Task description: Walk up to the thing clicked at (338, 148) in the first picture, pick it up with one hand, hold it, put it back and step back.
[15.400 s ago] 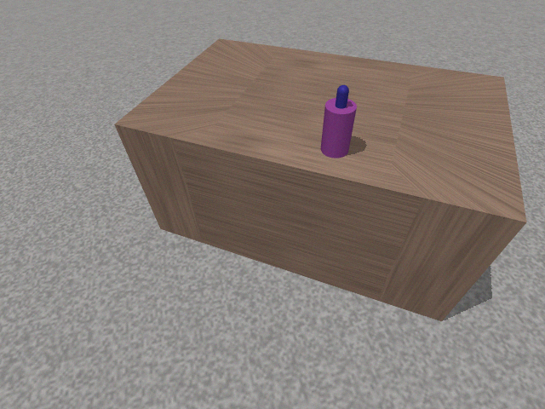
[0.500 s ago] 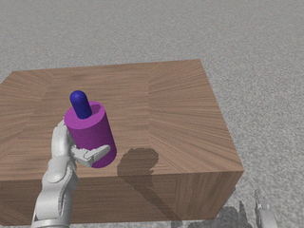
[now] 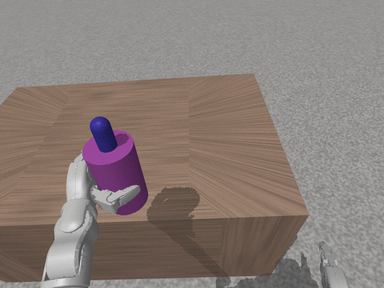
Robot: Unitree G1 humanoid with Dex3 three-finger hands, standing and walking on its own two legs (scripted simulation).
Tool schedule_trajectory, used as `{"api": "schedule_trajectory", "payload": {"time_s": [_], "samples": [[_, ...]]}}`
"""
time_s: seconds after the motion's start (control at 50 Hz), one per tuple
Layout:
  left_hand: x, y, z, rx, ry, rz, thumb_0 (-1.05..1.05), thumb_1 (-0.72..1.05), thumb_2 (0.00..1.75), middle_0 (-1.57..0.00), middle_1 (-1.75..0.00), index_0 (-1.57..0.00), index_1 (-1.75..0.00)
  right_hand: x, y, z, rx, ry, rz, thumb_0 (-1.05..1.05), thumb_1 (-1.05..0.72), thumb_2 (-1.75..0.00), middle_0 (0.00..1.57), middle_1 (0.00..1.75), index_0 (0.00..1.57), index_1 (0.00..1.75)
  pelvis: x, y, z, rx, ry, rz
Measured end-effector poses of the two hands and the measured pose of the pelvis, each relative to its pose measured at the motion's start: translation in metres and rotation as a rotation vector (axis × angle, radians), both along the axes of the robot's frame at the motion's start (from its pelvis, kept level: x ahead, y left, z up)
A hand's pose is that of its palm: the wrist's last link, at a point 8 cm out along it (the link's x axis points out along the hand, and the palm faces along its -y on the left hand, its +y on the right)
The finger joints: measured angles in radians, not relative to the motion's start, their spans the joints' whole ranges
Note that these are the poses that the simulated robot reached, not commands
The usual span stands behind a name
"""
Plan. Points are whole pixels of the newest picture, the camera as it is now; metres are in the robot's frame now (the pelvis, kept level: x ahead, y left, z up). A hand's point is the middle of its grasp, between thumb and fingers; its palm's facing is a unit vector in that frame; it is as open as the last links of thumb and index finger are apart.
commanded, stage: hold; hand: left
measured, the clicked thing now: (115, 164) +0.32 +0.16 +0.15
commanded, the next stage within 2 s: crouch in 1.50 s
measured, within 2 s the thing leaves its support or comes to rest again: neither
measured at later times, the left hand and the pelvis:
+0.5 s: hand (118, 172) +0.32 +0.16 +0.12, palm faces +0.16 -0.99 -0.02, open 11.8 cm; pelvis +0.00 +0.00 +0.00, yaw +0 degrees
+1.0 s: hand (118, 164) +0.33 +0.16 +0.13, palm faces +0.15 -0.99 -0.01, open 11.8 cm; pelvis +0.01 +0.00 +0.00, yaw +1 degrees
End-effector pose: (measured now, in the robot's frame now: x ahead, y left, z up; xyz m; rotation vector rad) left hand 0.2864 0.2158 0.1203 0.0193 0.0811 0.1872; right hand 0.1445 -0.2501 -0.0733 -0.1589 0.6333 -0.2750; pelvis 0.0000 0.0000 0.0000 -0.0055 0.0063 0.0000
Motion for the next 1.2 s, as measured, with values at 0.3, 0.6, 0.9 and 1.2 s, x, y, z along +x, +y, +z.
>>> {"api": "schedule_trajectory", "payload": {"time_s": [0.3, 0.6, 0.9, 1.2], "samples": [[0.001, 0.002, 0.019, 0.001, -0.054, -0.006, 0.0, -0.61, 1.12, -0.59, -0.98, -0.61, -0.99, 0.007, 0.001, 0.002, -0.005, -0.027, -0.003, -0.01, 0.52, -0.06, 0.05, 0.05, 0.05, 0.05, 0.0, 0.0, 0.002, 0.001, -0.012, 0.009], [0.002, -0.004, -0.01, -0.011, 0.034, -0.008, 0.0, -0.61, 1.12, -0.59, -0.98, -0.61, -0.99, 0.0, -0.007, 0.001, -0.009, 0.013, -0.016, -0.01, 0.52, -0.06, 0.05, 0.05, 0.05, 0.05, 0.005, -0.001, 0.003, 0.001, 0.0, -0.004], [0.007, 0.003, 0.02, 0.007, -0.069, 0.0, 0.0, -0.61, 1.13, -0.59, -0.98, -0.61, -0.99, 0.019, 0.003, -0.003, 0.011, 0.001, 0.008, -0.01, 0.52, -0.06, 0.05, 0.05, 0.05, 0.05, 0.009, -0.002, 0.003, -0.001, -0.003, 0.015], [0.01, -0.003, -0.011, -0.021, 0.031, 0.013, 0.0, -0.61, 1.13, -0.59, -0.98, -0.61, -0.99, -0.002, -0.015, 0.0, -0.012, 0.054, -0.028, -0.01, 0.53, -0.05, 0.05, 0.05, 0.05, 0.05, 0.008, -0.004, 0.005, 0.003, 0.009, -0.006]]}}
